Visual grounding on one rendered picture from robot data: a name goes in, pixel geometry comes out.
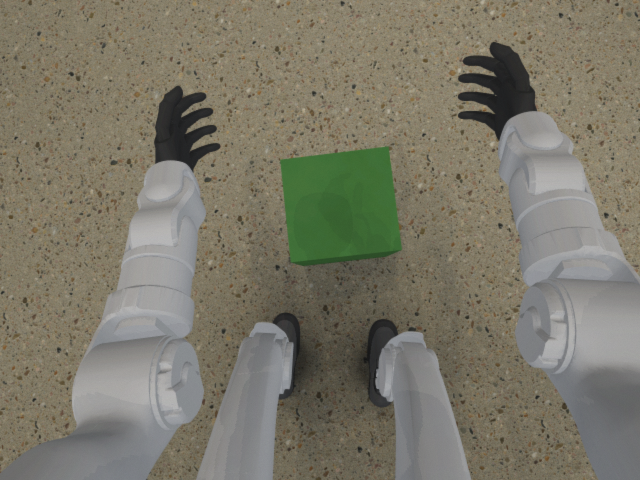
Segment right robot upper arm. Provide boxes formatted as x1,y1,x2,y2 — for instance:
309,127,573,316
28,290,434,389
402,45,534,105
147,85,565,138
515,278,640,480

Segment robot left hand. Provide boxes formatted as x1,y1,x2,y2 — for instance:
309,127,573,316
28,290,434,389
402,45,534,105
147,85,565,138
154,86,221,173

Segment robot left shin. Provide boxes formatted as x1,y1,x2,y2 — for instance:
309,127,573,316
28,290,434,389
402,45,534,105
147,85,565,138
238,322,289,355

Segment robot right hand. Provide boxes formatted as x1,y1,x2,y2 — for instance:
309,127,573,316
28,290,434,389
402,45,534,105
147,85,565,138
458,42,537,140

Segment right robot forearm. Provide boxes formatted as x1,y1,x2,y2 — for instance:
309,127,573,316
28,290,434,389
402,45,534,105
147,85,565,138
498,111,640,287

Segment carton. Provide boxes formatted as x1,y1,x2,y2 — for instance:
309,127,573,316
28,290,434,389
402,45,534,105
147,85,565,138
280,146,402,266

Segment robot right thigh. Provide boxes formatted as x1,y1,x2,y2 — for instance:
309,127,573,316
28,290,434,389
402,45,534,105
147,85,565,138
380,341,471,480

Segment left robot forearm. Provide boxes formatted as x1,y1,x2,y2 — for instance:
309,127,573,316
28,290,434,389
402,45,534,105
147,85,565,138
72,160,206,420

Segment left robot upper arm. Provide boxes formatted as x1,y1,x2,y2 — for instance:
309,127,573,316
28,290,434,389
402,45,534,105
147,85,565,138
0,335,204,480

